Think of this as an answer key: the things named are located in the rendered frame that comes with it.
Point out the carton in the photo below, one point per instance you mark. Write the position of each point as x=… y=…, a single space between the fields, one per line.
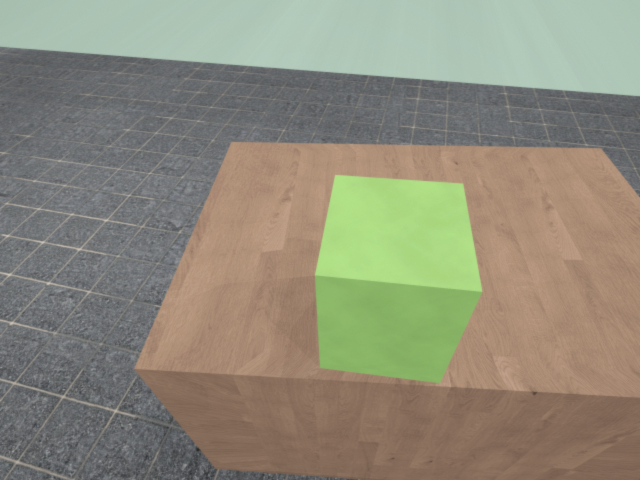
x=397 y=278

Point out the pedestal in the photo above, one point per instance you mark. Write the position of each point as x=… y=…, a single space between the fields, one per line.
x=544 y=383

